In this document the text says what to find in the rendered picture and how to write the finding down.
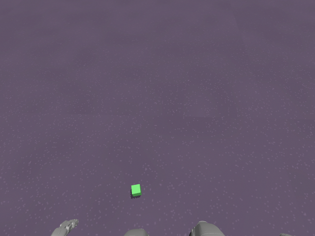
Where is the left robot hand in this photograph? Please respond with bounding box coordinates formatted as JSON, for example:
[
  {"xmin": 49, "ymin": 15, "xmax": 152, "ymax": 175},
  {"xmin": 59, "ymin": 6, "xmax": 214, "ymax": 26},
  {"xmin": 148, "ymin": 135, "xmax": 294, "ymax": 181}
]
[{"xmin": 51, "ymin": 219, "xmax": 78, "ymax": 236}]

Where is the cube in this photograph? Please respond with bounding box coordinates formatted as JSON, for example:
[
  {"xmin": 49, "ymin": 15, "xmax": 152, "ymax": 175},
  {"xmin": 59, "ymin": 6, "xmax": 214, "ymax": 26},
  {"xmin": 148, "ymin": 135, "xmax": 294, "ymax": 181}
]
[{"xmin": 131, "ymin": 184, "xmax": 142, "ymax": 196}]

